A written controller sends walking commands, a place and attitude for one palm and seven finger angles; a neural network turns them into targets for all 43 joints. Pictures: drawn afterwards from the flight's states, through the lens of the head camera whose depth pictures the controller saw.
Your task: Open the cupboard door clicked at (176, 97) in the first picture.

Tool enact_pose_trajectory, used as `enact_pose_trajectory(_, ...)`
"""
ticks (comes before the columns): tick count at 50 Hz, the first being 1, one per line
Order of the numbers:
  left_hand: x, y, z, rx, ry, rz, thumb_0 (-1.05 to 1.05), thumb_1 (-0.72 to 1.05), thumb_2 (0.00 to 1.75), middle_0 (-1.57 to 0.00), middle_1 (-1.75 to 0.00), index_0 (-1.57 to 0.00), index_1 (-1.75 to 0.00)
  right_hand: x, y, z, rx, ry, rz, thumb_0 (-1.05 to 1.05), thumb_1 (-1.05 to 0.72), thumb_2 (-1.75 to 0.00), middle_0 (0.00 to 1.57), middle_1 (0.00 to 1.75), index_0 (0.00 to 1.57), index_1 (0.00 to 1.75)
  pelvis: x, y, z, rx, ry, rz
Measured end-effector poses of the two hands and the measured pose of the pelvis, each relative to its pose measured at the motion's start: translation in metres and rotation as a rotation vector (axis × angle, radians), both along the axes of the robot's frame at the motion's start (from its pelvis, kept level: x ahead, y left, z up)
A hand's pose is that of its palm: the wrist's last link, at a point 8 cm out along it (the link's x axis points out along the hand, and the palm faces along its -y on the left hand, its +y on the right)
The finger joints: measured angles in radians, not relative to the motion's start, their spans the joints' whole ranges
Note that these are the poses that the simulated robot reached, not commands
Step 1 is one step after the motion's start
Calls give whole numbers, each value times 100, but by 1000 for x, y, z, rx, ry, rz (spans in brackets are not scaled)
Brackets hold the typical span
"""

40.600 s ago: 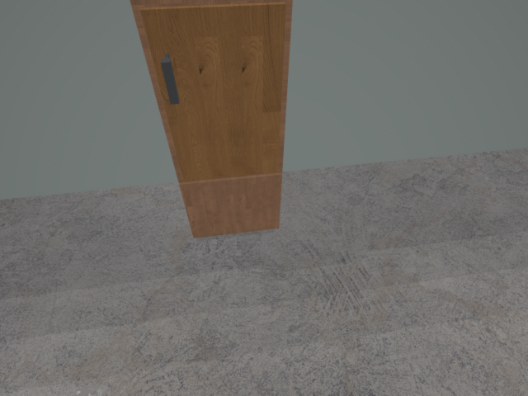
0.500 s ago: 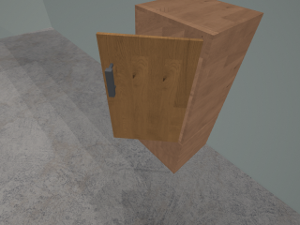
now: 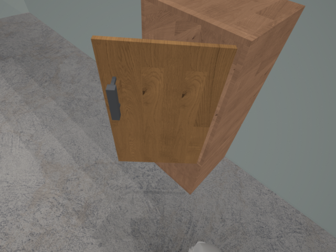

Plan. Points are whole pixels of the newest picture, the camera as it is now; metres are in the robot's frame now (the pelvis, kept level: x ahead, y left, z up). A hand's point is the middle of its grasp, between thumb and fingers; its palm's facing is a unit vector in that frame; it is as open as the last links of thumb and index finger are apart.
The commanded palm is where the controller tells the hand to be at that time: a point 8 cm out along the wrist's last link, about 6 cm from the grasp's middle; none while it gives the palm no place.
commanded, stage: come to a stop and stand still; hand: left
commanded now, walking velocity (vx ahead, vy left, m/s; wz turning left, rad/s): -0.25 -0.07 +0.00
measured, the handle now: (115, 98) +0.52 +0.17 +0.05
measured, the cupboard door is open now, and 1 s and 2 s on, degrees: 43 43 43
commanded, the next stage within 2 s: look again from close up in 1.40 s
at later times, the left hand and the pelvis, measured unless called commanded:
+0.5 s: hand out of the picture +0.06 +0.23 -0.19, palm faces +0.09 -0.99 -0.14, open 7.3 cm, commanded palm none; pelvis -0.01 +0.05 -0.01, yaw +2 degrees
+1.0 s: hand out of the picture -0.04 +0.18 -0.17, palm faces +0.03 -0.98 -0.19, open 7.3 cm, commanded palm none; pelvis -0.06 +0.01 +0.00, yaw +0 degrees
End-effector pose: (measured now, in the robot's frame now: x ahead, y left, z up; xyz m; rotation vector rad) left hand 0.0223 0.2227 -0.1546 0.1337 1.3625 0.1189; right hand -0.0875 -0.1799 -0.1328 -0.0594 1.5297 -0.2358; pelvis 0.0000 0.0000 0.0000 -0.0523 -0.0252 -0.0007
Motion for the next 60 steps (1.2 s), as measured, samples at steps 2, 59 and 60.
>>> enact_pose_trajectory(2,29,8,4,23,-62,0,3,96,90,-20,-30,-20,-30,-4,2,1,10,56,-10,0,-91,-90,20,30,20,30,7,-1,0,0,-5,9)
enact_pose_trajectory(59,-104,-15,-1,-28,41,41,1,93,90,-20,-30,-20,-30,-31,-21,-14,5,-40,19,1,-91,-90,20,30,20,30,-71,4,-2,26,-16,4)
enact_pose_trajectory(60,-107,-16,-1,-35,46,44,1,93,90,-20,-30,-20,-30,-30,-18,-13,7,-44,25,1,-91,-90,20,30,20,30,-72,4,-1,31,-16,0)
